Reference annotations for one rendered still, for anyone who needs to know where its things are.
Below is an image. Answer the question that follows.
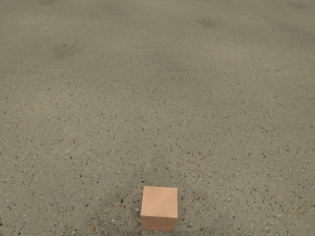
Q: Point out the carton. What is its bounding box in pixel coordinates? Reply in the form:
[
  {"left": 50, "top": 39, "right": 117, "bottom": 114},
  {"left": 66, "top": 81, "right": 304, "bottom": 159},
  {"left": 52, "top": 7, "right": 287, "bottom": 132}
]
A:
[{"left": 141, "top": 186, "right": 178, "bottom": 232}]

